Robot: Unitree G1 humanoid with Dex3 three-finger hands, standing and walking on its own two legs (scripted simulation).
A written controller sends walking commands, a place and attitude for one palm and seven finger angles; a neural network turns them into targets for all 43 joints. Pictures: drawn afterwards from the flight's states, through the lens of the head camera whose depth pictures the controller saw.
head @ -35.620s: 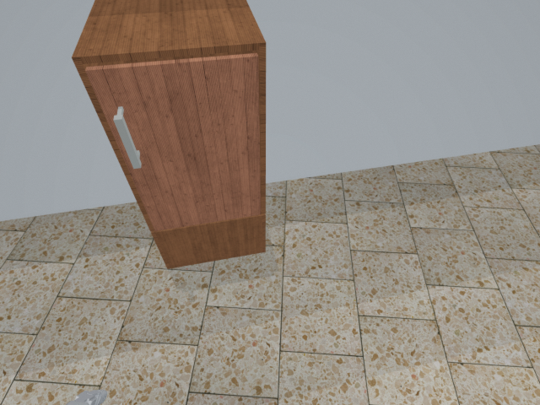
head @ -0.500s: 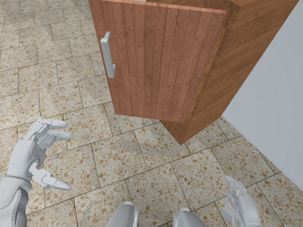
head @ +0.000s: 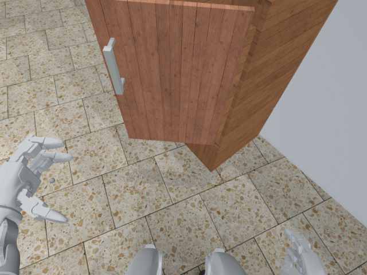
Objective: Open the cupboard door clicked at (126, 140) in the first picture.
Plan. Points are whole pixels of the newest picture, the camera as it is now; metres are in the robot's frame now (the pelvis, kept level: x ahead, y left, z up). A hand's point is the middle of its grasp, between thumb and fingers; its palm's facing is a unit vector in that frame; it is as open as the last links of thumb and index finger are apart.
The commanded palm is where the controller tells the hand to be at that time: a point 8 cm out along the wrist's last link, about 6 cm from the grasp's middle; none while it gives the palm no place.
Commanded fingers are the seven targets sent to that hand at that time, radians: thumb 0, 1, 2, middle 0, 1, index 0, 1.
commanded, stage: raise the hand with hooked fingers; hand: left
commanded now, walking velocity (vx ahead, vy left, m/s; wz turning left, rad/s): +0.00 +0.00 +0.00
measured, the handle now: (116, 67) +0.63 +0.22 +0.03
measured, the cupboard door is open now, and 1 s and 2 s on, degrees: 47 47 47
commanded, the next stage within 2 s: move the hooked fingers beside the handle in 0.22 s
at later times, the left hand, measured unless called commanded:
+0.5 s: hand (49, 171) +0.30 +0.28 +0.04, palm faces -0.01 -1.00 -0.04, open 14.0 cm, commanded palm +0.30 +0.32 +0.05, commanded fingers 0.00 -0.50 0.30 -0.30 -1.20 -0.30 -1.20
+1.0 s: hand (69, 130) +0.40 +0.27 +0.05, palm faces -0.03 -1.00 -0.03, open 14.0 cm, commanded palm +0.39 +0.32 +0.04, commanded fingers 0.00 -0.50 0.30 -0.30 -1.20 -0.30 -1.20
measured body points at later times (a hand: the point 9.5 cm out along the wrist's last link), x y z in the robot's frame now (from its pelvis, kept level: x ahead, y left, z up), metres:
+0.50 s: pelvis +0.00 +0.00 -0.01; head +0.09 +0.02 +0.43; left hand +0.30 +0.34 +0.05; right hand +0.17 -0.24 -0.09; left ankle +0.02 +0.11 -0.66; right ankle +0.03 -0.11 -0.66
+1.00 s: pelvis +0.00 +0.01 -0.01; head +0.11 +0.03 +0.43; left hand +0.40 +0.33 +0.05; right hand +0.09 -0.26 -0.11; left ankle +0.02 +0.11 -0.66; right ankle +0.03 -0.11 -0.66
